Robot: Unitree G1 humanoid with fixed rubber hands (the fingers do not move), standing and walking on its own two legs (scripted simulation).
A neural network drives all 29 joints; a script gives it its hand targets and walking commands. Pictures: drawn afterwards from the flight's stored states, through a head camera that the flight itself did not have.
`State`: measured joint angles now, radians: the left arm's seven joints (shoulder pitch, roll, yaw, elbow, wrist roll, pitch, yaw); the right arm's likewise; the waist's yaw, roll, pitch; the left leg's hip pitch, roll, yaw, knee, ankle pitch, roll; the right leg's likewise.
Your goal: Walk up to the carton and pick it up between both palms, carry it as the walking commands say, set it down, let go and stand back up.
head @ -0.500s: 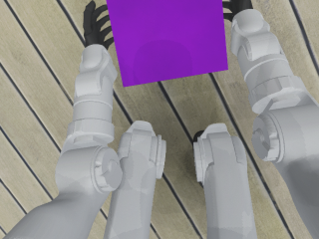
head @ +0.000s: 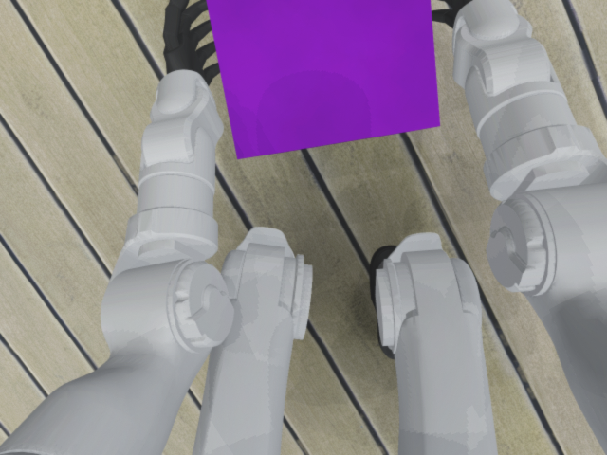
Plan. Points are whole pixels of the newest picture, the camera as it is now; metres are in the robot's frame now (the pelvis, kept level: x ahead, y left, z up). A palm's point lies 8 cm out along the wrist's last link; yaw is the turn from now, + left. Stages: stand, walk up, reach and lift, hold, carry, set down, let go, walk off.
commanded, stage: set down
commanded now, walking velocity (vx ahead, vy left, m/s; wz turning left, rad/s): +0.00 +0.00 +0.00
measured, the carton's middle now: (323, 58) +0.51 +0.01 -0.26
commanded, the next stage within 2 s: none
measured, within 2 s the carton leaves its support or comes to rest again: rests again in 0.34 s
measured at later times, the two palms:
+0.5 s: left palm (182, 64) +0.50 +0.16 -0.18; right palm out of the picture +0.56 -0.12 -0.18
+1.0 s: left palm (182, 58) +0.50 +0.16 -0.18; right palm out of the picture +0.56 -0.13 -0.19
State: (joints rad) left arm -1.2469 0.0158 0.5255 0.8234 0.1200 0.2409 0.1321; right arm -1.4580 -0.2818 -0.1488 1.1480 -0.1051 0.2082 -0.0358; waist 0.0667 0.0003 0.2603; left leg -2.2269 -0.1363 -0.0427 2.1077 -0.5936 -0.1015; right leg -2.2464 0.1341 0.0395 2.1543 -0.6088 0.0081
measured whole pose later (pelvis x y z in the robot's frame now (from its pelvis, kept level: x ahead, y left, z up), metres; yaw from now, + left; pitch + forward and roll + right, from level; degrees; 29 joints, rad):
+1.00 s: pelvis +0.00 +0.00 -0.02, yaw +1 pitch +36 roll +4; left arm -1.36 0.09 0.47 0.99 0.04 0.12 0.12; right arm -1.56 -0.34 -0.11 1.24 -0.05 0.12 -0.04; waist 0.08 0.03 0.35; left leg -2.21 -0.11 -0.01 2.17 -0.60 -0.09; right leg -2.24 0.09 0.03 2.23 -0.62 -0.01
